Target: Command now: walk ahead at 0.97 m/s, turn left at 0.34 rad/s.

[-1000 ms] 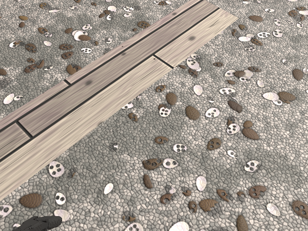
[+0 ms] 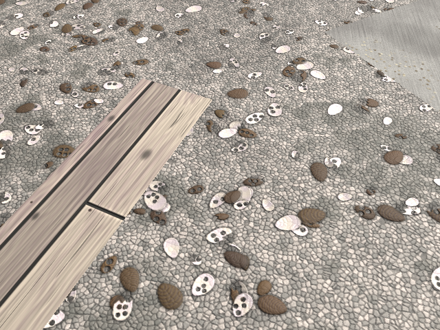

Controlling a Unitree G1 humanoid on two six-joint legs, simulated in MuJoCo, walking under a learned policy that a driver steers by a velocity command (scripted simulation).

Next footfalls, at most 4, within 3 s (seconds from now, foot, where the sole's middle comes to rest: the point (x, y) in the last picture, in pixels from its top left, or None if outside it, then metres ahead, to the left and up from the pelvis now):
0.30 left None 0.44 0.03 -0.76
0.68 right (230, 216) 0.89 -0.02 -0.76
1.14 left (114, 189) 1.03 0.41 -0.77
1.58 right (63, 126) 1.39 0.68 -0.76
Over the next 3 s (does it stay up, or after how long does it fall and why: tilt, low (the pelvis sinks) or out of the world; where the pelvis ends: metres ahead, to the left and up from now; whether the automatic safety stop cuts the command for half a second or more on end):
stays up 1.75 0.77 0.01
